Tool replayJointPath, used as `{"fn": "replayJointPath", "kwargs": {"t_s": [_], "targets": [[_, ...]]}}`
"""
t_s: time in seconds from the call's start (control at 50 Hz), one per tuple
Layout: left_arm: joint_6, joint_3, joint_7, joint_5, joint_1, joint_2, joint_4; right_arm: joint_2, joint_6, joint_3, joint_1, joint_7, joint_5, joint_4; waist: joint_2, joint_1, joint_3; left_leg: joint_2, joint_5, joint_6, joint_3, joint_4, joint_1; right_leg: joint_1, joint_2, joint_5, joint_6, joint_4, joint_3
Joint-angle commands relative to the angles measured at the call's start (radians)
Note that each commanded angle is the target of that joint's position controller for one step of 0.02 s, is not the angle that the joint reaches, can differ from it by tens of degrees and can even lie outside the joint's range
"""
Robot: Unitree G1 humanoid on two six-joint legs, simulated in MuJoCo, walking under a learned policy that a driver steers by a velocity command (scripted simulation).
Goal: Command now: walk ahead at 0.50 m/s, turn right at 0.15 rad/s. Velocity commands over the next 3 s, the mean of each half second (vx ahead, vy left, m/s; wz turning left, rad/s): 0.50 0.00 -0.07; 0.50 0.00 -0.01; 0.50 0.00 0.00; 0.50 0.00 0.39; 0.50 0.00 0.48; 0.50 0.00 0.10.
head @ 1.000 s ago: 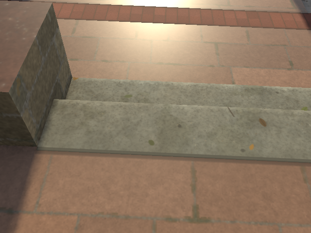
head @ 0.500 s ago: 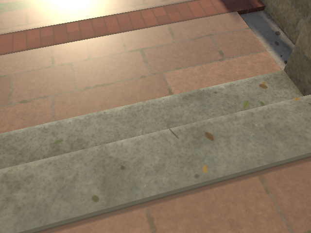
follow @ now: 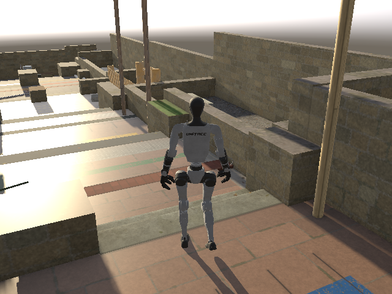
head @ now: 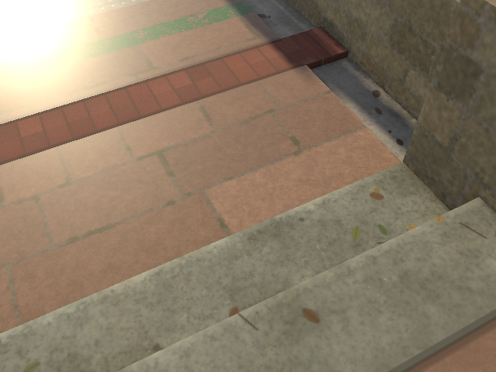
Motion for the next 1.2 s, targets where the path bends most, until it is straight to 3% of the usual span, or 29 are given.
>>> {"fn": "replayJointPath", "kwargs": {"t_s": [0.02,0.04,0.06,0.08,0.1,0.2,0.22,0.24,0.32,0.36,0.38,0.4,0.42,0.44,0.48,0.54,0.66,0.72,0.74,0.78,0.82,0.84,0.86,0.88,0.9,0.94,1.0,1.08,1.2], "targets": [[-0.006,0.000,0.035,0.028,-0.060,0.071,-0.086,0.004,-0.008,0.016,0.094,-0.017,0.005,-0.001,0.064,-0.017,-0.036,0.335,-0.088,0.221,-0.455,-0.356,0.287,-0.374,-0.153,0.139,-0.027,0.027,0.036],[0.005,-0.001,0.038,0.027,-0.072,0.056,-0.093,0.010,-0.011,0.018,0.063,-0.024,0.008,-0.011,0.060,0.002,-0.053,0.309,-0.041,0.213,-0.399,-0.382,0.260,-0.334,-0.163,0.116,-0.017,-0.019,0.009],[0.036,0.024,0.051,-0.081,-0.075,0.119,-0.106,-0.158,-0.010,-0.038,0.104,-0.009,0.041,0.018,-0.038,0.031,-0.039,0.298,0.291,0.170,-0.319,-0.325,0.176,-0.225,-0.126,0.109,0.019,-0.051,-0.075],[0.026,-0.017,0.034,0.006,-0.087,0.032,-0.111,-0.061,-0.026,-0.015,0.047,-0.011,-0.009,-0.015,0.108,0.015,-0.055,0.262,0.148,0.218,-0.241,-0.386,0.206,-0.310,-0.178,0.129,0.025,-0.105,-0.031],[0.027,-0.018,0.030,0.022,-0.109,0.027,-0.111,-0.039,-0.033,-0.010,0.082,-0.010,-0.012,-0.005,0.082,-0.007,-0.024,0.259,0.120,0.221,-0.239,-0.402,0.213,-0.339,-0.191,0.191,0.037,-0.188,-0.050],[0.044,-0.029,0.015,-0.011,-0.260,0.019,-0.155,-0.090,-0.032,-0.027,0.230,0.045,-0.006,0.058,0.069,-0.055,0.019,0.231,0.259,0.216,-0.131,-0.371,0.154,-0.236,-0.156,0.426,0.034,-0.499,-0.145],[0.053,-0.016,0.034,-0.098,-0.339,0.036,-0.192,-0.120,-0.003,-0.041,0.288,0.016,0.092,0.101,0.044,-0.044,0.042,0.214,0.353,0.123,-0.103,-0.347,0.151,-0.168,-0.123,0.458,0.047,-0.524,-0.206],[0.056,-0.021,0.044,-0.100,-0.352,0.032,-0.198,-0.122,0.012,-0.037,0.313,0.005,0.091,0.110,0.067,-0.054,0.048,0.209,0.371,0.098,-0.096,-0.334,0.167,-0.154,-0.113,0.452,0.050,-0.547,-0.211],[0.057,-0.007,0.066,-0.069,-0.302,0.053,-0.192,-0.132,0.041,-0.045,0.307,-0.021,0.042,0.124,0.113,-0.016,0.043,0.245,0.588,0.075,-0.102,-0.192,0.327,-0.082,-0.068,0.271,0.009,-0.638,-0.210],[0.040,0.023,0.084,-0.043,-0.024,0.112,-0.104,-0.132,0.042,-0.047,0.286,-0.029,0.048,0.118,0.076,0.108,-0.108,0.199,0.618,0.043,-0.048,0.130,0.258,0.272,-0.083,0.288,-0.057,-0.705,-0.166],[0.034,0.048,0.097,-0.027,0.164,0.208,-0.080,-0.086,0.039,-0.036,0.279,-0.031,0.046,0.069,-0.061,0.168,-0.267,0.136,0.221,0.024,0.008,0.454,0.073,0.522,-0.349,0.304,-0.114,-0.695,0.119],[0.050,0.066,0.096,-0.054,0.164,0.268,-0.063,-0.017,0.043,-0.029,0.396,-0.024,0.067,0.062,-0.260,0.106,-0.369,-0.018,-0.389,0.001,-0.017,0.736,-0.212,0.685,-0.525,0.300,-0.250,-0.820,0.510],[0.062,0.055,0.092,-0.083,0.091,0.191,-0.073,-0.115,0.052,-0.054,0.299,-0.029,0.037,0.064,-0.075,0.104,-0.242,0.048,-0.335,0.010,-0.101,0.769,-0.313,0.589,-0.463,0.210,-0.226,-0.848,0.454],[0.061,0.040,0.090,-0.084,0.004,0.141,-0.079,-0.101,0.046,-0.055,0.217,-0.020,0.041,0.032,-0.064,0.075,-0.108,0.082,-0.246,0.011,-0.100,0.739,-0.323,0.448,-0.421,0.247,-0.205,-0.883,0.318],[0.050,0.027,0.088,-0.080,-0.059,0.084,-0.071,-0.080,0.057,-0.052,0.192,-0.012,0.035,0.030,-0.057,0.018,-0.025,0.131,-0.171,-0.007,-0.096,0.635,-0.235,0.261,-0.334,0.361,-0.161,-0.948,0.149],[0.031,0.030,0.089,-0.083,-0.032,0.088,-0.040,-0.059,0.092,-0.050,0.204,0.001,0.022,0.032,-0.046,-0.022,-0.017,0.139,-0.133,-0.038,-0.078,0.555,-0.155,0.164,-0.295,0.411,-0.160,-1.002,0.058],[0.022,0.044,0.086,-0.090,0.021,0.136,0.002,-0.040,0.097,-0.033,-0.037,0.019,0.017,-0.052,-0.030,0.010,0.044,0.124,0.125,-0.061,-0.009,0.243,-0.146,0.134,-0.226,0.519,-0.136,-1.041,-0.082],[0.022,0.042,0.078,-0.079,0.035,0.138,0.012,-0.060,0.096,-0.034,-0.016,0.014,0.028,-0.031,-0.060,0.011,-0.007,0.083,0.182,-0.045,0.037,0.301,-0.013,0.107,-0.222,0.587,-0.121,-0.970,-0.132],[0.024,0.043,0.081,-0.069,0.058,0.138,0.030,-0.079,0.098,-0.043,0.020,0.009,0.016,-0.014,-0.076,0.004,-0.012,0.104,0.219,-0.022,0.003,0.386,-0.032,0.155,-0.280,0.636,-0.131,-0.918,-0.105],[0.037,0.041,0.093,-0.073,0.033,0.141,0.016,-0.083,0.094,-0.039,-0.029,-0.002,0.014,-0.040,-0.057,0.017,0.033,0.061,-0.010,-0.010,0.047,0.240,0.003,0.163,-0.255,0.631,-0.128,-0.881,-0.108],[0.051,0.040,0.109,-0.068,0.011,0.149,0.020,-0.095,0.083,-0.052,0.155,-0.013,0.013,0.016,-0.044,-0.069,-0.007,0.020,-0.070,0.017,0.043,0.111,0.181,0.177,-0.245,0.803,-0.111,-0.647,-0.119],[0.056,0.038,0.111,-0.075,-0.002,0.137,0.017,-0.121,0.066,-0.066,0.308,-0.018,0.006,0.055,0.020,-0.140,-0.067,0.053,-0.053,0.043,-0.015,-0.011,0.320,0.130,-0.196,0.707,-0.088,-0.399,-0.160],[0.060,0.014,0.111,-0.071,0.127,0.022,0.000,-0.215,0.053,-0.074,0.318,-0.020,-0.004,0.032,0.293,-0.046,-0.144,0.380,0.039,0.105,-0.430,-0.096,0.479,-0.062,-0.104,-0.018,-0.054,-0.059,-0.192],[0.053,0.026,0.103,-0.081,0.183,0.058,0.005,-0.240,0.059,-0.085,0.334,-0.017,0.046,0.030,0.322,-0.044,-0.139,0.450,0.019,0.218,-0.744,-0.223,0.543,-0.320,0.010,-0.173,-0.043,0.108,-0.123],[0.057,0.049,0.105,-0.075,0.069,0.147,0.005,-0.183,0.061,-0.076,0.275,-0.014,0.056,0.018,0.117,-0.049,0.001,0.434,-0.023,0.242,-0.630,-0.241,0.436,-0.411,-0.048,-0.089,-0.043,0.164,-0.068],[0.065,0.052,0.094,-0.094,-0.005,0.137,0.000,-0.122,0.048,-0.058,0.157,-0.003,0.040,-0.010,0.035,0.004,0.066,0.350,0.164,0.209,-0.405,-0.266,0.273,-0.330,-0.107,0.050,-0.024,0.074,-0.043],[0.111,0.048,0.086,-0.078,-0.031,0.101,0.006,-0.091,0.025,-0.049,0.184,-0.009,0.048,0.008,0.070,0.033,0.061,0.269,0.261,0.158,-0.263,-0.318,0.238,-0.260,-0.142,0.134,0.015,-0.065,-0.061],[0.125,0.036,0.060,-0.055,-0.158,0.060,-0.028,-0.125,0.034,-0.056,0.290,-0.023,0.063,0.057,0.053,0.012,0.032,0.240,0.560,0.127,-0.157,-0.311,0.355,-0.339,-0.148,0.273,0.039,-0.219,-0.121],[0.123,0.042,0.059,-0.045,-0.301,0.079,-0.047,-0.091,0.030,-0.047,0.441,-0.043,0.042,0.128,0.078,-0.046,0.062,0.252,0.382,0.135,-0.175,-0.223,0.519,-0.563,-0.159,0.480,0.009,-0.240,-0.089]]}}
